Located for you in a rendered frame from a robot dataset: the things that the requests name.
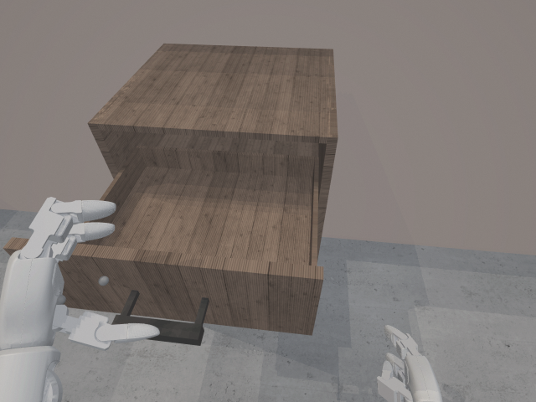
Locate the left robot hand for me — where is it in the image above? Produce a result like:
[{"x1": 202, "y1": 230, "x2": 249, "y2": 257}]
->
[{"x1": 0, "y1": 197, "x2": 160, "y2": 351}]

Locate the left robot forearm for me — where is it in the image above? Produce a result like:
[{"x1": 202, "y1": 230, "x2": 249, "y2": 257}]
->
[{"x1": 0, "y1": 346, "x2": 63, "y2": 402}]

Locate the drawer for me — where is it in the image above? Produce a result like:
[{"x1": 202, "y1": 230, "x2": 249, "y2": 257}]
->
[{"x1": 3, "y1": 146, "x2": 323, "y2": 336}]

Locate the right robot hand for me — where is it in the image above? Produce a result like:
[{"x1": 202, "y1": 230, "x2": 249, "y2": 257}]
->
[{"x1": 377, "y1": 325, "x2": 443, "y2": 402}]

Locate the cabinet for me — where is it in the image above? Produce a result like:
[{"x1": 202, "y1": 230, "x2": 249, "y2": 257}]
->
[{"x1": 88, "y1": 44, "x2": 338, "y2": 259}]

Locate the handle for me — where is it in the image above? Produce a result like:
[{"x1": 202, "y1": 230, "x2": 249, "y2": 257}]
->
[{"x1": 111, "y1": 290, "x2": 209, "y2": 346}]

